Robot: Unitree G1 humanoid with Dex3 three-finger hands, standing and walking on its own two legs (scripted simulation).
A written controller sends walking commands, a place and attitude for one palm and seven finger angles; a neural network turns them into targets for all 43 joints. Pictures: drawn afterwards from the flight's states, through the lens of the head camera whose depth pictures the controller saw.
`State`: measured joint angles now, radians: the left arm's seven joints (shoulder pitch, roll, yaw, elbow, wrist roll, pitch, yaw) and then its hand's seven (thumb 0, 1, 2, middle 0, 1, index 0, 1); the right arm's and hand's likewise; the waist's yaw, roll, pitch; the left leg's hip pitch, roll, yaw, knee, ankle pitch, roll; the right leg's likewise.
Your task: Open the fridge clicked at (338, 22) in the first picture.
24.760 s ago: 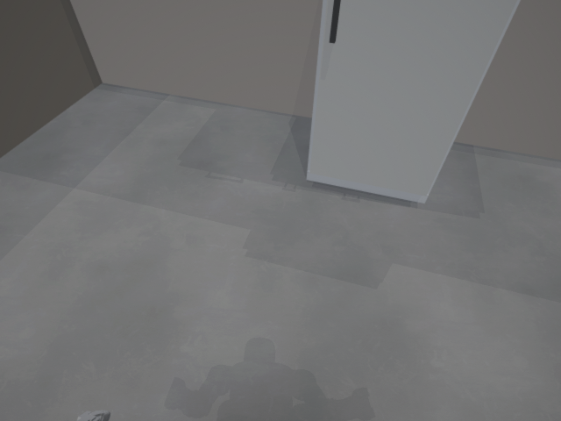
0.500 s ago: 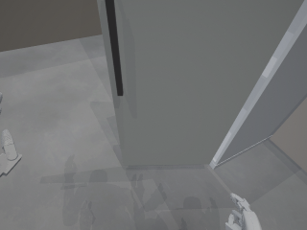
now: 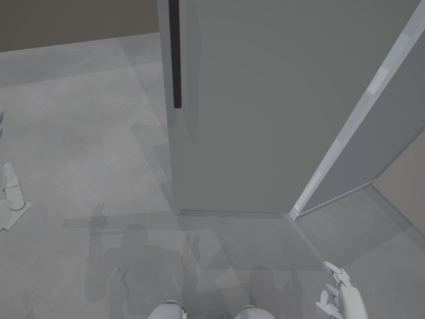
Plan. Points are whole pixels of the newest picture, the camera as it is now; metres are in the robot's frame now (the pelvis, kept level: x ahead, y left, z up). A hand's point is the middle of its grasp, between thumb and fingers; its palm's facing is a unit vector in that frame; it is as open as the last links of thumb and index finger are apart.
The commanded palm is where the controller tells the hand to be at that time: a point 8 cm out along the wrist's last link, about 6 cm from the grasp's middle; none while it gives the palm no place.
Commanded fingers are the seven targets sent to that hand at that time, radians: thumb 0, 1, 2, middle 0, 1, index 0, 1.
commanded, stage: step back with the hand held close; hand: left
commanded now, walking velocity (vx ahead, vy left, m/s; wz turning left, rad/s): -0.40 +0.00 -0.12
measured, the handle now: (176, 34) +0.66 +0.13 +0.20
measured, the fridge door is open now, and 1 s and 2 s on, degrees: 65 65 65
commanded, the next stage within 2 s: stop stepping back and stand still in 0.32 s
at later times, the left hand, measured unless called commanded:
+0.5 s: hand (14, 274) +0.14 +0.23 +0.18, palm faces +0.21 -0.86 -0.47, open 7.4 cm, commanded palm +0.07 +0.28 +0.20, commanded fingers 0.00 0.90 0.90 -0.20 -0.30 -0.20 -0.30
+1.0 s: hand out of the picture +0.07 +0.25 +0.18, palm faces +0.35 -0.83 -0.44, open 7.4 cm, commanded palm +0.01 +0.29 +0.20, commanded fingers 0.00 0.90 0.90 -0.20 -0.30 -0.20 -0.30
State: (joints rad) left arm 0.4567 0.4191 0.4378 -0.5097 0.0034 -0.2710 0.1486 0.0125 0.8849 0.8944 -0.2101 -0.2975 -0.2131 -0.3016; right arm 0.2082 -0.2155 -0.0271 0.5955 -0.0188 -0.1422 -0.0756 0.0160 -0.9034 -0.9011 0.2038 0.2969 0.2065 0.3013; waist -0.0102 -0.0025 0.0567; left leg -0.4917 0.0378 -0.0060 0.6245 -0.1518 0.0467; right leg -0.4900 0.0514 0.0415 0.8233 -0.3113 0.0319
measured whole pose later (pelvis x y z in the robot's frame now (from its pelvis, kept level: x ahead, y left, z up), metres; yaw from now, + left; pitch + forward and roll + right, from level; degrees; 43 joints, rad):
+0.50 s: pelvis -0.12 +0.01 +0.02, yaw -9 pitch +1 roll -2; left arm 0.52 0.48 0.43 -0.54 -0.04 -0.20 0.11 0.01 0.89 0.89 -0.21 -0.30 -0.21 -0.30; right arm 0.14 -0.17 -0.01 0.56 -0.02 -0.15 -0.04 0.01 -0.90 -0.90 0.21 0.30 0.21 0.30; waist -0.02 -0.06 0.04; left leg -0.35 0.04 0.10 0.42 -0.09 0.05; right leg -0.39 0.07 0.03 0.85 -0.46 0.01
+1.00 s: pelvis -0.17 +0.01 +0.01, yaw -8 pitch -1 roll +1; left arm 0.52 0.42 0.42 -0.44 -0.01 -0.21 0.16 0.02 0.89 0.89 -0.21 -0.30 -0.21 -0.30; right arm 0.30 -0.20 -0.01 0.67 -0.02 -0.15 -0.09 0.02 -0.90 -0.90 0.20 0.30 0.20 0.30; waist -0.03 -0.05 -0.06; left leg -0.27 0.05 0.09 0.58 -0.29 -0.02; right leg -0.24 -0.02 -0.04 0.63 -0.38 -0.01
